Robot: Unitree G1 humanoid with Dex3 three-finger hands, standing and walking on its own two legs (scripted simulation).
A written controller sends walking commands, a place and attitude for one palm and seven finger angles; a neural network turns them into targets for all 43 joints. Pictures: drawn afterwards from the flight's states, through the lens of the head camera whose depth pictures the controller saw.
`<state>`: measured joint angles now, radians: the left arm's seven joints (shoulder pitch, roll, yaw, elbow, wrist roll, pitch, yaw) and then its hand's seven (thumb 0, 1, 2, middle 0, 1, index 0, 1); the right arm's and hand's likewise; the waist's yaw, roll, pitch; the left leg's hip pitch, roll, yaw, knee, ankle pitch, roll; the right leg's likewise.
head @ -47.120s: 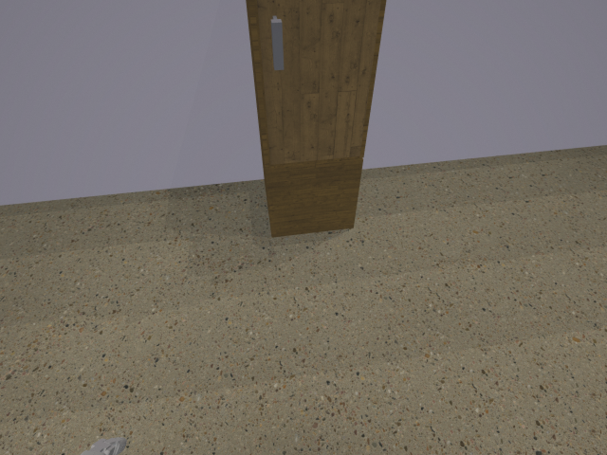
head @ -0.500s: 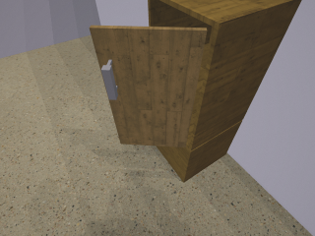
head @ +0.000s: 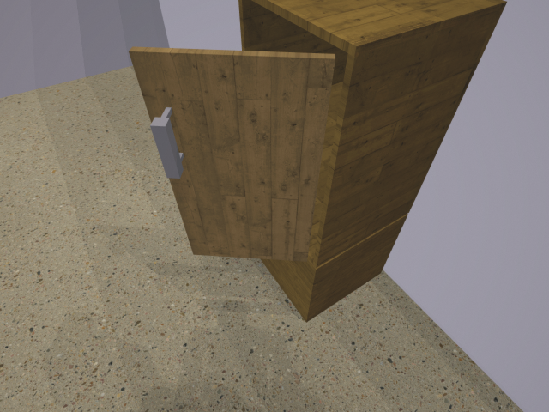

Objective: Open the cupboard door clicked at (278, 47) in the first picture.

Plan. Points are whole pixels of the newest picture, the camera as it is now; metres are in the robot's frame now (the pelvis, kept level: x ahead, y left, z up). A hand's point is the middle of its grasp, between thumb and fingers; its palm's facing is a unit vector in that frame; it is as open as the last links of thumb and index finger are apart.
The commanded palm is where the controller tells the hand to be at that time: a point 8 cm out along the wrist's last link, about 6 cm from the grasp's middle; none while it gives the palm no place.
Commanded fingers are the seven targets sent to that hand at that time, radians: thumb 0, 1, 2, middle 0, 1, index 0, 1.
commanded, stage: look again from close up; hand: left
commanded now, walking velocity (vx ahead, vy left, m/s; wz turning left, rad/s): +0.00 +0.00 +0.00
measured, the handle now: (171, 142) +0.56 +0.24 +0.08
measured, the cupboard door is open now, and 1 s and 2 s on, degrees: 53 53 53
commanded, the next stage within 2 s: raise the hand with hooked fingers in 0.02 s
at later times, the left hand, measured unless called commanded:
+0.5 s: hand (170, 371) +0.18 +0.16 -0.02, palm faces -0.05 -1.00 +0.00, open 8.3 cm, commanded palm +0.13 +0.24 -0.03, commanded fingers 0.00 0.43 0.70 -0.23 -0.60 -0.23 -0.60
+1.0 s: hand (113, 333) +0.21 +0.24 +0.02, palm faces +0.05 -1.00 -0.05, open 11.3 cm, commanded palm +0.18 +0.29 +0.03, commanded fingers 0.00 -0.15 0.45 -0.28 -0.98 -0.28 -0.98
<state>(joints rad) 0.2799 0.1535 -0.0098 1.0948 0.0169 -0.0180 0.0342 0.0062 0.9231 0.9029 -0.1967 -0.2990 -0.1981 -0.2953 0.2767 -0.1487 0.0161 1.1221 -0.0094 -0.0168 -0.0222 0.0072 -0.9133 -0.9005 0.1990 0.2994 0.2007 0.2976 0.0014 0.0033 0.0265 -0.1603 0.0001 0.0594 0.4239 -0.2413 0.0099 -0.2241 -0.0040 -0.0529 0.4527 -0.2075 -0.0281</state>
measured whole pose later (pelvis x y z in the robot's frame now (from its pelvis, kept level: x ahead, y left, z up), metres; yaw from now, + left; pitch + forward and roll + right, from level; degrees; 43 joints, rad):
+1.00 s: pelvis +0.00 +0.02 -0.05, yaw +1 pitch +9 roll -2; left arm 0.39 0.28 0.28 -0.07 -0.34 -0.23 -0.31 0.00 0.08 0.55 -0.26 -0.83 -0.26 -0.83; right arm 0.30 -0.20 0.04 0.54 0.05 -0.20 -0.06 0.02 -0.90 -0.90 0.21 0.30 0.21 0.30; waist -0.01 0.03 -0.09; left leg -0.62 0.01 0.03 0.93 -0.47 0.03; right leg -0.64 -0.01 -0.08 0.87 -0.39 -0.01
